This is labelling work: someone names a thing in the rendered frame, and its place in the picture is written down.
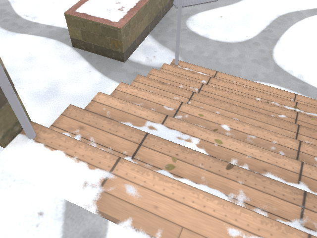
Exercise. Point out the stairs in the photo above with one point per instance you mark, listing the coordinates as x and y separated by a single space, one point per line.
246 142

